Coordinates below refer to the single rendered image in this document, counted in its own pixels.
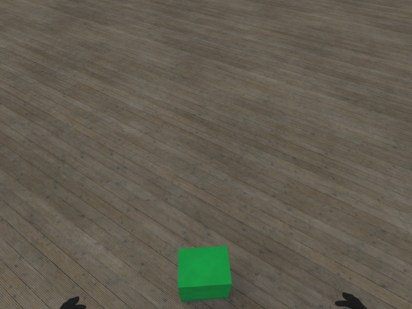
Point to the carton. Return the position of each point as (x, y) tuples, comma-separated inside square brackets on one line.
[(203, 273)]

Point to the robot right hand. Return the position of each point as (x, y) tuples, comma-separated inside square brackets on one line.
[(351, 302)]

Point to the robot left hand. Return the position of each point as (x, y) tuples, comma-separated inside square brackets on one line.
[(72, 304)]

